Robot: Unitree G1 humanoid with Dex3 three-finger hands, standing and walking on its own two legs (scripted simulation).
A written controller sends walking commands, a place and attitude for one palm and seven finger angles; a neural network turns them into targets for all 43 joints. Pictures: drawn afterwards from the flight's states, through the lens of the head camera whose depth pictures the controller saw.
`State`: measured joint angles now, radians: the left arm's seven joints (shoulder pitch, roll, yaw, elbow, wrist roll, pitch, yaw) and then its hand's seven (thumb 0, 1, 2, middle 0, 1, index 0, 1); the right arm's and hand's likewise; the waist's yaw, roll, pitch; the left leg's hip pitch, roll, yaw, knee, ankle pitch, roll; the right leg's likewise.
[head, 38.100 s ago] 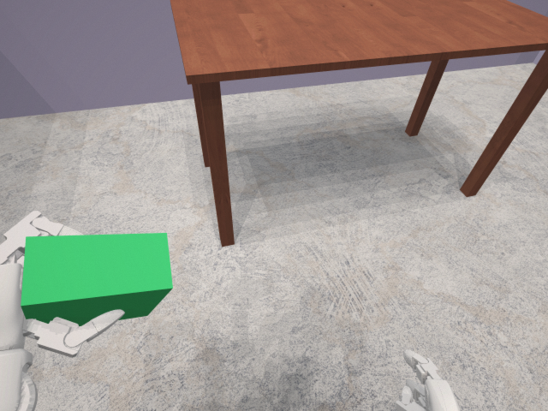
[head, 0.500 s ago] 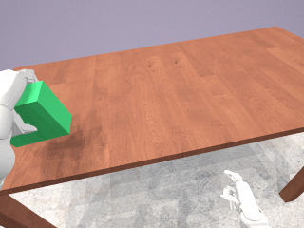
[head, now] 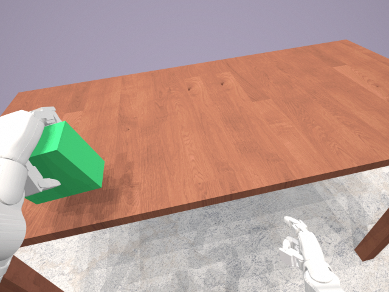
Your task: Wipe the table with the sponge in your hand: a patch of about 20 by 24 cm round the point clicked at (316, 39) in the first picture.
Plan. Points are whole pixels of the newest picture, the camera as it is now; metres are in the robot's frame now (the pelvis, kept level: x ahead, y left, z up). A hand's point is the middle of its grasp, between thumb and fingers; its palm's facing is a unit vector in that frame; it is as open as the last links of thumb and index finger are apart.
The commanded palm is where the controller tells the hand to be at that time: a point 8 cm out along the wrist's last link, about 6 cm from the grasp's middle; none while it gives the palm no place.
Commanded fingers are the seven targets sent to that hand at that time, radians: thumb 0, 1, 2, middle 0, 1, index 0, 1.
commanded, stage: bring the sponge back beside the body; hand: left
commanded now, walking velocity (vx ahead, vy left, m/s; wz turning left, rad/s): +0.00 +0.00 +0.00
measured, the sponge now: (57, 171) +0.23 +0.31 +0.17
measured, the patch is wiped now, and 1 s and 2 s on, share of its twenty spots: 1.00 1.00 1.00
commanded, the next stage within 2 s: step back with the hand held close in 0.70 s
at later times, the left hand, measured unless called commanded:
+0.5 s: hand (56, 179) +0.19 +0.27 +0.21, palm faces +0.27 -0.20 -0.94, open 10.2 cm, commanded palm +0.14 +0.28 +0.29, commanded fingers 0.00 0.10 1.30 -1.20 -1.60 -1.20 -1.60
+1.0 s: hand (100, 171) +0.22 +0.20 +0.21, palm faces +0.28 -0.84 -0.47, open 10.2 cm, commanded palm +0.16 +0.27 +0.28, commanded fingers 0.00 0.10 1.30 -1.20 -1.60 -1.20 -1.60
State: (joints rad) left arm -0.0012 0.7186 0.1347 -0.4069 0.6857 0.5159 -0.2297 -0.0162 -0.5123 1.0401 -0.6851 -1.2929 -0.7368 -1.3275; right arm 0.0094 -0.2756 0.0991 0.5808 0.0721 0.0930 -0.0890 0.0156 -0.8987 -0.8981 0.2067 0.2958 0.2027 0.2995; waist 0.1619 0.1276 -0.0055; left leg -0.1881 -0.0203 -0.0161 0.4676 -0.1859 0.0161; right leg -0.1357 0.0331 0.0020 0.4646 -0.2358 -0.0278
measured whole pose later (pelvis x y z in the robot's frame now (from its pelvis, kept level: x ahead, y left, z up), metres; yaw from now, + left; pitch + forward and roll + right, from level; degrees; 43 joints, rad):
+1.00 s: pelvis +0.00 -0.01 -0.01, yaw +0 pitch +0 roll -2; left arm 0.32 0.49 0.28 -0.67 -0.04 0.13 0.04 -0.02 -0.52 1.04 -0.69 -1.29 -0.74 -1.33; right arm 0.17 -0.23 0.11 0.47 0.04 0.04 -0.06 0.01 -0.90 -0.90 0.21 0.30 0.21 0.30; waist 0.03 0.03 -0.06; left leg -0.28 0.00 -0.04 0.63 -0.31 0.02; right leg -0.29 0.07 -0.02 0.53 -0.25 -0.05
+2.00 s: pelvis -0.21 +0.02 -0.01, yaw -1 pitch +0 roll -1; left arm 0.29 0.48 0.53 -0.83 -0.09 -0.12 0.14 -0.02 -0.53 1.05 -0.69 -1.30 -0.75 -1.33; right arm 0.21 -0.16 0.01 0.61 0.02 -0.08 -0.02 0.01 -0.90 -0.90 0.21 0.30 0.21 0.30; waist 0.03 -0.02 0.06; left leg -0.38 0.11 0.01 0.59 -0.22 -0.05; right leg -0.48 0.06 -0.01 0.89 -0.45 0.03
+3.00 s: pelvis -0.42 -0.01 -0.01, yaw +2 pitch -1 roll -1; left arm 0.06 0.47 0.48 -0.50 -0.07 -0.13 0.14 -0.02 -0.54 1.06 -0.69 -1.31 -0.74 -1.34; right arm 0.21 -0.20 0.04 0.63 0.03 -0.07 -0.03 0.01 -0.90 -0.90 0.21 0.30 0.21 0.30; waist 0.00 0.04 -0.02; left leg -0.44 0.08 -0.02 0.93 -0.43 0.00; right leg -0.27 0.04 -0.08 0.59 -0.28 -0.06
